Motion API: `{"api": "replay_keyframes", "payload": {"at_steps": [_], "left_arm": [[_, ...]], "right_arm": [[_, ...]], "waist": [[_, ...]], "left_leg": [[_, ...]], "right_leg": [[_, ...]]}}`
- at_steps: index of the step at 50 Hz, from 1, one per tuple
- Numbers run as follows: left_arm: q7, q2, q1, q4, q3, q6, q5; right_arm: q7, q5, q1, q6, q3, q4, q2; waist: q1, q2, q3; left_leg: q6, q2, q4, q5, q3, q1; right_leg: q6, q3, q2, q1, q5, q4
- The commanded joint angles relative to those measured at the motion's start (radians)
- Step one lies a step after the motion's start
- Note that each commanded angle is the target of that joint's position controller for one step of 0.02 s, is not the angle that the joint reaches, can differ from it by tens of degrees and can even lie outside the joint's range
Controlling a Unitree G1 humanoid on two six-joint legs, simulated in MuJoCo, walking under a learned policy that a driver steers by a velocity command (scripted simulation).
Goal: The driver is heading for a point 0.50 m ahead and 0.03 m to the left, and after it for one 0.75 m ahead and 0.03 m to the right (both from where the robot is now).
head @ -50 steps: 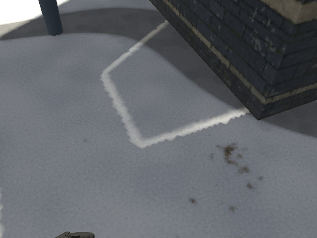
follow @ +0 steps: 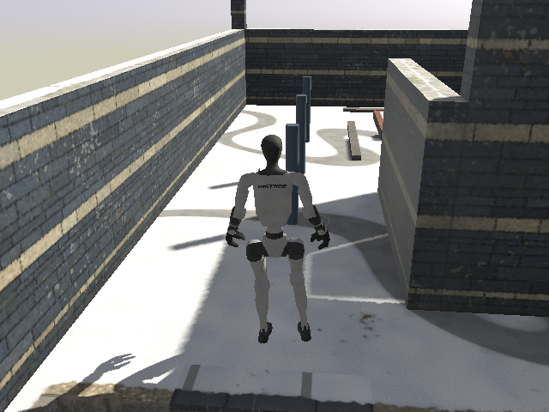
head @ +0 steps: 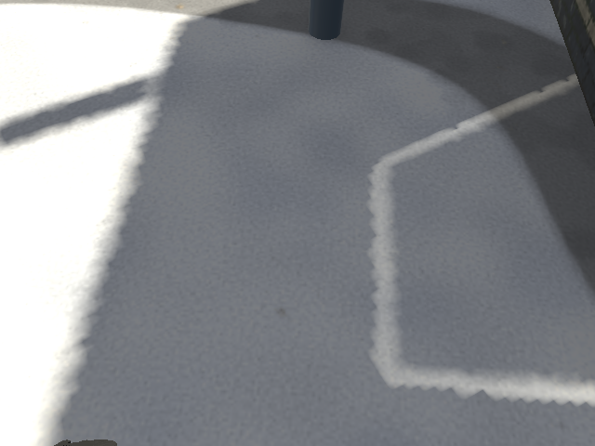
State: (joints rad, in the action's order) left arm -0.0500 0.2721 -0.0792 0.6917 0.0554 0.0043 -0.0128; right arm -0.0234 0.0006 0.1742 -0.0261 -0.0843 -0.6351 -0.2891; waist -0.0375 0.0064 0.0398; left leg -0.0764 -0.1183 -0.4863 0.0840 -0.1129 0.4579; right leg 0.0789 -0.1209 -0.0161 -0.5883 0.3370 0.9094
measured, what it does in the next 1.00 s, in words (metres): steps on the spot, turning left: right foot, then left foot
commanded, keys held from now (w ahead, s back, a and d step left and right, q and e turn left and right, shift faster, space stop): q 0.42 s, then no key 0.16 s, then w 0.16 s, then w+e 0.26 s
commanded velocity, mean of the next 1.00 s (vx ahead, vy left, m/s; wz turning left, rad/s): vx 0.12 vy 0.00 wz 0.31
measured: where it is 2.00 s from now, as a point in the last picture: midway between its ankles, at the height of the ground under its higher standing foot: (295, 347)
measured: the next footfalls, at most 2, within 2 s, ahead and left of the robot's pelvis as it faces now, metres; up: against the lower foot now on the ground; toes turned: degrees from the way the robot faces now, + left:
right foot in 0.14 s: +0.10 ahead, -0.16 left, +0.00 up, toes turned +11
left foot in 0.54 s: +0.01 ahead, +0.10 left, +0.00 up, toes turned +20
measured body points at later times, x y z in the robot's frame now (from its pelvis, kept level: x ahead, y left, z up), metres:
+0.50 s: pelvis +0.02 -0.03 +0.01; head +0.05 -0.02 +0.45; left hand +0.07 +0.28 -0.09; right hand +0.27 -0.23 -0.08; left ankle -0.02 +0.09 -0.70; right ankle +0.06 -0.16 -0.73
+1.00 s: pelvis +0.10 +0.00 +0.01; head +0.10 -0.01 +0.46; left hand +0.17 +0.29 -0.08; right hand +0.25 -0.26 -0.10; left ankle -0.02 +0.09 -0.73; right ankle +0.21 -0.11 -0.71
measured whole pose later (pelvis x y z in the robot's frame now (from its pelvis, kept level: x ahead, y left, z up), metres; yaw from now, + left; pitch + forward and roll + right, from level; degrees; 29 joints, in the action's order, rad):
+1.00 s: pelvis +0.10 +0.00 +0.01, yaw +17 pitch +3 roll +1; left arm 0.03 0.28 -0.19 0.74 0.05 0.03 0.02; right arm 0.00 -0.01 0.33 0.06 -0.08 -0.75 -0.29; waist -0.05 0.00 -0.05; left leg -0.01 0.00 -0.29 0.29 0.06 0.05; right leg -0.02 0.02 -0.06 -0.51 0.22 0.67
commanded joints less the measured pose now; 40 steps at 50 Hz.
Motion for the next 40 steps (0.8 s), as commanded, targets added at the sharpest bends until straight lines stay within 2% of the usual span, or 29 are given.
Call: {"api": "replay_keyframes", "payload": {"at_steps": [1, 4, 6, 7, 8, 9, 10, 11, 12, 13, 15, 17, 20, 24, 26, 27, 28, 29, 30, 31, 32, 33, 35, 37, 40], "left_arm": [[0.002, 0.077, -0.047, -0.046, 0.024, 0.010, 0.005], [0.013, 0.083, -0.045, -0.049, 0.029, 0.025, 0.012], [0.024, 0.084, -0.099, -0.034, 0.037, 0.035, 0.017], [0.026, 0.114, -0.132, -0.025, 0.050, 0.036, 0.012], [0.022, 0.184, -0.153, -0.034, 0.066, 0.031, -0.010], [0.025, 0.235, -0.119, -0.033, 0.078, 0.024, -0.044], [0.019, 0.173, -0.063, -0.071, 0.066, 0.028, -0.044], [0.011, 0.124, -0.018, -0.085, 0.053, 0.025, -0.029], [0.007, 0.102, 0.007, -0.096, 0.046, 0.022, -0.014], [0.003, 0.095, 0.006, -0.096, 0.041, 0.019, 0.000], [-0.004, 0.102, -0.022, -0.093, 0.039, 0.008, -0.004], [-0.010, 0.122, -0.073, -0.081, 0.047, -0.003, -0.009], [-0.007, 0.169, -0.087, -0.075, 0.065, -0.012, -0.003], [0.011, 0.191, -0.092, -0.057, 0.071, -0.013, 0.021], [0.015, 0.173, -0.075, -0.045, 0.062, -0.013, 0.042], [0.021, 0.135, -0.128, -0.019, 0.050, -0.007, 0.037], [0.033, 0.053, -0.133, -0.042, 0.020, 0.002, -0.016], [0.025, 0.060, -0.059, -0.082, 0.018, 0.005, -0.016], [0.020, 0.132, -0.024, -0.076, 0.038, 0.002, 0.000], [0.026, 0.144, -0.029, -0.066, 0.045, 0.002, 0.011], [0.028, 0.138, -0.044, -0.043, 0.050, 0.002, 0.011], [0.029, 0.143, -0.041, -0.041, 0.052, 0.002, 0.010], [0.038, 0.129, -0.053, -0.029, 0.051, 0.016, 0.018], [0.043, 0.115, -0.057, -0.019, 0.047, 0.035, 0.020], [0.053, 0.079, -0.043, -0.009, 0.029, 0.049, 0.023]], "right_arm": [[-0.012, -0.001, -0.049, 0.001, -0.046, 0.093, -0.159], [-0.007, -0.002, -0.029, -0.010, -0.045, 0.094, -0.152], [-0.007, -0.014, -0.045, -0.019, -0.042, 0.100, -0.146], [-0.009, -0.019, -0.027, -0.022, -0.037, 0.098, -0.129], [-0.007, -0.015, 0.011, -0.023, -0.024, 0.100, -0.075], [-0.003, -0.027, -0.022, -0.007, -0.039, 0.139, -0.112], [0.001, -0.004, -0.006, 0.003, -0.063, 0.114, -0.189], [0.005, -0.011, 0.019, -0.001, -0.071, 0.083, -0.198], [0.002, -0.013, 0.045, -0.014, -0.066, 0.055, -0.172], [0.003, -0.012, 0.052, -0.023, -0.058, 0.052, -0.148], [0.009, -0.024, 0.014, -0.029, -0.040, 0.069, -0.102], [0.011, -0.028, -0.058, -0.027, -0.026, 0.102, -0.079], [0.025, -0.020, -0.085, -0.023, -0.010, 0.126, -0.057], [0.036, -0.018, -0.048, -0.026, -0.016, 0.118, -0.077], [0.038, -0.014, 0.034, -0.025, -0.021, 0.083, -0.071], [0.032, -0.011, 0.056, -0.024, -0.026, 0.079, -0.097], [0.017, -0.004, 0.078, -0.021, -0.039, 0.094, -0.179], [0.019, 0.030, 0.047, -0.008, -0.034, 0.099, -0.196], [0.022, 0.032, 0.075, 0.009, -0.024, 0.092, -0.149], [0.022, 0.021, 0.092, 0.019, -0.021, 0.061, -0.145], [0.019, 0.003, 0.088, 0.024, -0.023, 0.048, -0.146], [0.017, -0.010, 0.070, 0.029, -0.017, 0.040, -0.137], [0.009, -0.001, 0.065, 0.039, -0.008, 0.031, -0.119], [0.005, 0.005, 0.069, 0.057, -0.006, 0.026, -0.108], [0.005, 0.003, 0.080, 0.079, -0.013, 0.008, -0.123]], "waist": [[0.023, -0.153, -0.194], [0.010, -0.175, -0.185], [0.048, -0.180, -0.173], [0.058, -0.152, -0.168], [0.037, 0.032, -0.184], [0.018, 0.339, -0.108], [0.018, 0.238, -0.105], [0.002, 0.160, -0.108], [-0.005, 0.115, -0.104], [0.005, 0.111, -0.092], [0.029, 0.121, -0.074], [0.073, 0.155, -0.085], [0.092, 0.188, -0.124], [0.082, 0.205, -0.138], [0.031, 0.177, -0.140], [0.029, 0.106, -0.156], [0.054, -0.156, -0.205], [0.029, -0.318, -0.187], [-0.023, -0.215, -0.193], [-0.018, -0.193, -0.170], [-0.014, -0.154, -0.146], [-0.011, -0.173, -0.093], [0.007, -0.184, -0.044], [0.012, -0.157, -0.040], [0.003, -0.141, -0.043]], "left_leg": [[-0.133, 0.226, 0.164, 0.195, -0.312, -0.120], [-0.123, 0.230, 0.137, 0.190, -0.374, -0.160], [-0.094, 0.202, 0.095, 0.170, -0.382, -0.140], [-0.056, 0.161, 0.048, 0.222, -0.354, -0.079], [0.002, 0.069, -0.173, 0.423, -0.224, 0.050], [0.059, -0.052, -0.392, 0.533, -0.022, 0.227], [0.096, 0.021, -0.599, 0.485, -0.060, 0.230], [0.113, 0.027, -0.681, 0.423, -0.044, 0.216], [0.134, 0.037, -0.742, 0.380, -0.023, 0.210], [0.150, 0.047, -0.797, 0.342, -0.012, 0.232], [0.169, 0.069, -0.748, 0.292, 0.047, 0.236], [0.185, 0.098, -0.625, 0.282, 0.075, 0.249], [0.177, 0.135, -0.443, 0.328, 0.113, 0.128], [0.128, 0.114, -0.218, 0.313, 0.160, -0.038], [0.071, 0.085, 0.043, 0.130, 0.182, -0.203], [0.042, 0.114, 0.126, -0.007, 0.116, -0.352], [-0.023, 0.351, 0.124, -0.331, -0.182, -0.537], [-0.225, 0.520, 0.115, -0.429, -0.327, -0.435], [-0.256, 0.477, 0.151, -0.240, -0.300, -0.422], [-0.211, 0.423, 0.182, 0.013, -0.260, -0.432], [-0.165, 0.377, 0.213, 0.293, -0.244, -0.427], [-0.148, 0.365, 0.254, 0.408, -0.252, -0.395], [-0.140, 0.344, 0.312, 0.436, -0.237, -0.349], [-0.137, 0.336, 0.330, 0.371, -0.202, -0.360], [-0.127, 0.346, 0.341, 0.286, -0.131, -0.374]], "right_leg": [[0.002, 0.021, 0.028, 0.102, -0.033, -0.083], [-0.019, 0.023, 0.045, 0.150, -0.007, -0.210], [-0.050, 0.049, 0.055, 0.266, -0.087, -0.405], [-0.079, 0.022, -0.004, 0.367, -0.134, -0.498], [-0.161, -0.163, -0.230, 0.480, -0.151, -0.561], [-0.312, -0.401, -0.375, 0.414, -0.314, -0.633], [-0.337, -0.373, -0.386, 0.395, -0.362, -0.611], [-0.294, -0.257, -0.326, 0.386, -0.393, -0.581], [-0.256, -0.167, -0.268, 0.393, -0.402, -0.560], [-0.255, -0.122, -0.252, 0.405, -0.423, -0.556], [-0.257, -0.030, -0.213, 0.418, -0.425, -0.571], [-0.274, -0.007, -0.225, 0.496, -0.444, -0.568], [-0.286, 0.035, -0.260, 0.506, -0.480, -0.553], [-0.286, 0.042, -0.286, 0.477, -0.496, -0.521], [-0.236, 0.078, -0.259, 0.423, -0.461, -0.444], [-0.166, 0.126, -0.223, 0.328, -0.352, -0.374], [-0.060, 0.223, -0.131, 0.120, 0.029, -0.136], [-0.014, 0.170, -0.049, -0.020, 0.316, 0.004], [-0.005, 0.113, -0.065, -0.032, 0.307, 0.119], [-0.012, 0.109, -0.062, -0.078, 0.246, 0.166], [-0.019, 0.106, -0.071, -0.111, 0.171, 0.169], [-0.019, 0.101, -0.075, -0.139, 0.091, 0.158], [-0.027, 0.107, -0.066, -0.134, -0.025, 0.149], [-0.036, 0.105, -0.067, -0.129, -0.102, 0.075], [-0.045, 0.109, -0.069, -0.087, -0.166, -0.077]]}}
